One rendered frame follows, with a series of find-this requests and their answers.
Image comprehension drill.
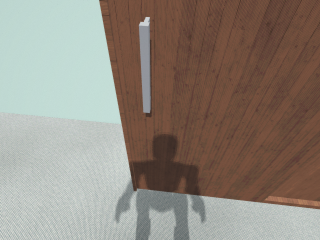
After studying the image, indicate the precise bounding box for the handle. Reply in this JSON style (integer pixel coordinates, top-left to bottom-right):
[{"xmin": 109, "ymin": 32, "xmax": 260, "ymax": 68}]
[{"xmin": 139, "ymin": 17, "xmax": 151, "ymax": 113}]

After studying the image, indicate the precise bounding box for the wardrobe door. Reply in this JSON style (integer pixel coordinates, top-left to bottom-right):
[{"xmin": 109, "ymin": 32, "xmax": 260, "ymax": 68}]
[
  {"xmin": 270, "ymin": 153, "xmax": 320, "ymax": 202},
  {"xmin": 108, "ymin": 0, "xmax": 320, "ymax": 203}
]

